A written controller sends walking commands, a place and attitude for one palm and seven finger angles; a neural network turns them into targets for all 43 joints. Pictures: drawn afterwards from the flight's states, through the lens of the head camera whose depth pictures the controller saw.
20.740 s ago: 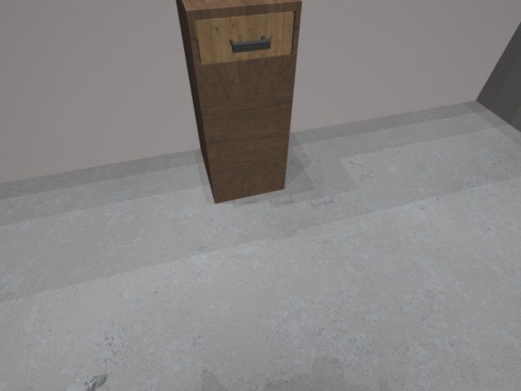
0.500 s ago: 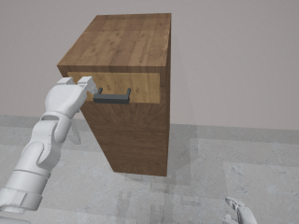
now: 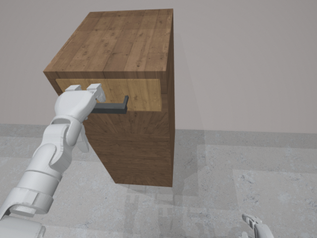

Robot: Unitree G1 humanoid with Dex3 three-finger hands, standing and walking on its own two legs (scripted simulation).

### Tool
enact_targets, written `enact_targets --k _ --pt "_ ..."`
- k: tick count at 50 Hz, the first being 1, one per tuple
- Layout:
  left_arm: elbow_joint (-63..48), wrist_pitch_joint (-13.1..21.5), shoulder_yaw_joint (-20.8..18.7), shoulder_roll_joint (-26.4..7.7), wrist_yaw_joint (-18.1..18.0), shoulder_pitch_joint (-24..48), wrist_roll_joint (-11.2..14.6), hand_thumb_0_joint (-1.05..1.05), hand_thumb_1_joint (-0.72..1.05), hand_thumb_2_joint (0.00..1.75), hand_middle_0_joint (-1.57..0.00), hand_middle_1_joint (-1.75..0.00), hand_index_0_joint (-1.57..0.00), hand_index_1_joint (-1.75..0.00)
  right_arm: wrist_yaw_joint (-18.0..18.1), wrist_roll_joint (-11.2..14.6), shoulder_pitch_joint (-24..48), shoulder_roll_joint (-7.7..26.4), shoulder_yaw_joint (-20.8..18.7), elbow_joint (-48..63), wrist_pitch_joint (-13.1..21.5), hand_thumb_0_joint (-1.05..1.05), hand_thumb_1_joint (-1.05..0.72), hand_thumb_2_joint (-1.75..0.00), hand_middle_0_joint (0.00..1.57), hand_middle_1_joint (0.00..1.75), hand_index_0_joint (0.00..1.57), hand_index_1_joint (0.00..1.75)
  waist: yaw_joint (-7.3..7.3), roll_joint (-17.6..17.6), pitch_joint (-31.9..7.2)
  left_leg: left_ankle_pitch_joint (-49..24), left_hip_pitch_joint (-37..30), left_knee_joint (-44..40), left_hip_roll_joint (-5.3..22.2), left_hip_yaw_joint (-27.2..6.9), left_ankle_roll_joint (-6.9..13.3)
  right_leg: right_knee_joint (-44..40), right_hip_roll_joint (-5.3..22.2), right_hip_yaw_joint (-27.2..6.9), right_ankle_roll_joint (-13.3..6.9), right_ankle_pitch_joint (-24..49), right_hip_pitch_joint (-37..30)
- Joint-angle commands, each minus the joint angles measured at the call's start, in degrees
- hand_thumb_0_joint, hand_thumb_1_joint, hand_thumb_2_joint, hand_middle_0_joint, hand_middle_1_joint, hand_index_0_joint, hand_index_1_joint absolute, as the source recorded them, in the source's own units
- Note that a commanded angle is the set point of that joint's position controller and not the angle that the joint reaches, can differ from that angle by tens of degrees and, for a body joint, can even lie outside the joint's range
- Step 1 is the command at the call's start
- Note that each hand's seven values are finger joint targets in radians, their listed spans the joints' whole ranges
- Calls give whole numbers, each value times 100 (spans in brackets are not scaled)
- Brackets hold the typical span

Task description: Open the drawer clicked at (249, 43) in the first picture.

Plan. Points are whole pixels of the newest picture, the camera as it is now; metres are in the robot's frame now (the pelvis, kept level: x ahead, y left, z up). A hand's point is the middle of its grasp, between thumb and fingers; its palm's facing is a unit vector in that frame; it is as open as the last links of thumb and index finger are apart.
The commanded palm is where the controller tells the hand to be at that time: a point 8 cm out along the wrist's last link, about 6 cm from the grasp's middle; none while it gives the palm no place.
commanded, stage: move the hooked fingers above the handle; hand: left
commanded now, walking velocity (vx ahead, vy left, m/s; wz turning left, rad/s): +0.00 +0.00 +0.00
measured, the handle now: (108, 103) +0.50 +0.22 +0.04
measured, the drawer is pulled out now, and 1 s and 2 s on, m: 0.00 0.00 0.00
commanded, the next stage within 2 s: none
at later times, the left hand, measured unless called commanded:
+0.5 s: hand (101, 112) +0.42 +0.21 +0.08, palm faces -0.10 -0.03 -0.99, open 13.9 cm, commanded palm +0.41 +0.21 +0.16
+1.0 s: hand (99, 109) +0.43 +0.22 +0.08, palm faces -0.08 -0.01 -1.00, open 13.8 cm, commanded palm +0.42 +0.22 +0.15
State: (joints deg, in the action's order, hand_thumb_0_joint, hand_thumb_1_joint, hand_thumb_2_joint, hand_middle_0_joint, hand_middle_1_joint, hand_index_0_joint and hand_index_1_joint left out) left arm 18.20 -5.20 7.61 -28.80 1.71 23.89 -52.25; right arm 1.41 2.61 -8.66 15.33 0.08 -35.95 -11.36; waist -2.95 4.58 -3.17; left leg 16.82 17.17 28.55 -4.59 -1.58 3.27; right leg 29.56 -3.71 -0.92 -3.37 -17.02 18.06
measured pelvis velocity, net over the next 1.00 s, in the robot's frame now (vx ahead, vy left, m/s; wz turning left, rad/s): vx -0.02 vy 0.00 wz -0.03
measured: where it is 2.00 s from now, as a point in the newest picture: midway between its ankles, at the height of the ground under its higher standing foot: outside the picture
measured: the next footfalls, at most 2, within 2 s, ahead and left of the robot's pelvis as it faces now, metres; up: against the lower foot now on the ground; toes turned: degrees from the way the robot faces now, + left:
none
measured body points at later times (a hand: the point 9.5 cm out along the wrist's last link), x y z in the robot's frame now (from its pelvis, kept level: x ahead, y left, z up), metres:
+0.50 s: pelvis +0.00 +0.00 -0.01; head +0.04 -0.02 +0.44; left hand +0.42 +0.21 +0.14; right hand +0.11 -0.26 -0.14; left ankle -0.03 +0.09 -0.73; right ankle -0.03 -0.08 -0.73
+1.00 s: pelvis -0.02 +0.00 -0.01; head +0.03 -0.01 +0.44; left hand +0.43 +0.22 +0.13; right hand +0.04 -0.26 -0.14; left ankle -0.03 +0.09 -0.73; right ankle -0.03 -0.08 -0.74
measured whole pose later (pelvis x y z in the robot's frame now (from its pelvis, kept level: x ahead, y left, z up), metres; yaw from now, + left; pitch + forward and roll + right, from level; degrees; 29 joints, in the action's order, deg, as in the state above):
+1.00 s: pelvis -0.02 +0.00 -0.01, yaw -2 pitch +10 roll +0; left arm 45.4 3.3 6.2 -29.3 -3.4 40.0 -57.3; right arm 3.5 2.7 -18.0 14.5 -2.1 -36.8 -11.1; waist 2.0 2.6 -5.2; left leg 17.4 24.9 32.9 -3.6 0.2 3.5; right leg 32.6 -4.7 -2.2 -3.1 -16.3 25.7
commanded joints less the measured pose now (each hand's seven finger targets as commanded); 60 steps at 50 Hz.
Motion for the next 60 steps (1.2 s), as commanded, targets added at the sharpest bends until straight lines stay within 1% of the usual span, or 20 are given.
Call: enact_targets --k 1,4,8,11,16,17,19,24,26,29,33,35,37,40,43,47,48,51,56,60 --pt "-1152 404 -555 -1119 -193 2553 -62 0 -50 30 -30 -120 -30 -120 117 -51 310 595 -247 768 208 0 -90 -90 20 30 20 30 202 -488 -1907 -2446 -673 74 193 42 -67 -91 291 -196 84 2437 -815" --pt "-1193 640 -917 -1426 -421 2748 -73 0 -50 30 -30 -120 -30 -120 116 -75 205 559 -268 738 247 0 -90 -90 20 30 20 30 98 -196 -2150 -2745 -689 177 190 -1 -104 22 271 -199 40 2552 -853" --pt "-506 561 -1365 -1709 -750 2691 -135 0 -50 30 -30 -120 -30 -120 79 -86 99 572 -276 622 192 0 -90 -90 20 30 20 30 -28 -354 -2100 -2803 -333 175 192 84 -158 107 275 -203 32 2764 -1005" --pt "78 297 -1073 -1425 -832 2700 -243 0 -50 30 -30 -120 -30 -120 68 -46 107 568 -269 593 145 0 -90 -90 20 30 20 30 59 -560 -1881 -2577 -140 161 215 166 -133 96 274 -183 59 2697 -868" --pt "433 44 -586 -1143 -509 2827 -273 0 -50 30 -30 -120 -30 -120 98 1 -5 679 -324 678 54 0 -90 -90 20 30 20 30 245 -762 -2056 -2434 -102 211 207 209 -54 81 302 -223 113 2830 -917" --pt "330 86 -219 -821 -403 3108 -232 0 -50 30 -30 -120 -30 -120 102 3 -30 673 -326 697 55 0 -90 -90 20 30 20 30 361 -715 -2020 -2421 -197 237 203 206 -37 54 314 -209 128 2866 -804" --pt "194 286 -119 -787 -252 3487 -158 0 -50 30 -30 -120 -30 -120 134 -1 -131 674 -362 675 87 0 -90 -90 20 30 20 30 476 -606 -2117 -2385 -332 311 197 156 -11 42 296 -224 123 2751 -654" --pt "-50 1012 -534 -1204 -468 4271 -194 0 -50 30 -30 -120 -30 -120 202 -79 -446 598 -443 513 156 0 -90 -90 20 30 20 30 442 -127 -2547 -2676 -655 452 208 30 -51 154 239 -225 52 2522 -405" --pt "390 1131 -772 -1309 -723 4252 -239 0 -50 30 -30 -120 -30 -120 198 -73 -555 582 -448 406 159 0 -90 -90 20 30 20 30 411 -219 -2380 -2648 -507 466 228 30 -93 200 219 -172 39 2385 -239" --pt "1218 955 -1213 -1705 -1176 4346 -344 0 -50 30 -30 -120 -30 -120 156 -60 -628 617 -408 281 175 0 -90 -90 20 30 20 30 334 -365 -2028 -2361 37 394 241 35 -147 269 187 -102 2 2072 -72" --pt "1974 394 -1126 -1727 -1458 4288 -603 0 -50 30 -30 -120 -30 -120 96 -85 -565 653 -373 316 140 0 -90 -90 20 30 20 30 229 -311 -2274 -2214 318 313 231 168 -178 288 185 -112 -8 2019 -345" --pt "2212 179 -962 -1637 -1348 4051 -674 0 -50 30 -30 -120 -30 -120 92 -71 -605 682 -378 386 91 0 -90 -90 20 30 20 30 222 -387 -2549 -2291 281 323 251 233 -147 291 203 -139 23 2230 -555" --pt "2329 83 -705 -1364 -1122 3989 -632 0 -50 30 -30 -120 -30 -120 103 -38 -662 720 -399 411 37 0 -90 -90 20 30 20 30 346 -682 -2395 -2195 288 288 288 267 -107 206 220 -131 70 2237 -511" --pt "2486 90 -857 -1533 -935 3744 -520 0 -50 30 -30 -120 -30 -120 166 -5 -618 747 -376 507 -22 0 -90 -90 20 30 20 30 308 -1072 -2193 -1866 477 178 265 314 -24 89 249 -199 114 2146 -735" --pt "2310 344 -746 -1505 -762 4161 -511 0 -50 30 -30 -120 -30 -120 257 31 -639 771 -369 578 36 0 -90 -90 20 30 20 30 478 -1190 -1809 -1433 559 103 278 284 33 -80 281 -239 131 1746 -551" --pt "1090 1054 -537 -1273 -795 4695 -543 0 -50 30 -30 -120 -30 -120 282 -33 -762 644 -470 619 187 0 -90 -90 20 30 20 30 521 -115 -2317 -1734 -195 228 285 179 20 -5 225 -255 52 1661 -218" --pt "861 1202 -367 -1076 -833 4933 -506 0 -50 30 -30 -120 -30 -120 272 -53 -788 614 -507 588 233 0 -90 -90 20 30 20 30 647 1 -2325 -1835 -387 295 298 150 18 -26 212 -255 51 1602 -43" --pt "883 1336 -739 -1373 -1097 4796 -452 0 -50 30 -30 -120 -30 -120 238 -67 -891 628 -543 424 295 0 -90 -90 20 30 20 30 572 183 -2389 -2024 -605 351 315 48 -58 41 154 -190 19 1503 200" --pt "1886 766 -778 -1385 -1461 4754 -472 0 -50 30 -30 -120 -30 -120 131 -25 -814 703 -458 213 311 0 -90 -90 20 30 20 30 567 -226 -1787 -1502 20 172 300 46 -121 21 146 -50 14 1086 369" --pt "2348 278 -567 -1239 -1320 4609 -562 0 -50 30 -30 -120 -30 -120 111 -15 -760 743 -439 284 257 0 -90 -90 20 30 20 30 511 -434 -2146 -1702 62 182 294 161 -100 37 180 -88 41 1447 -16"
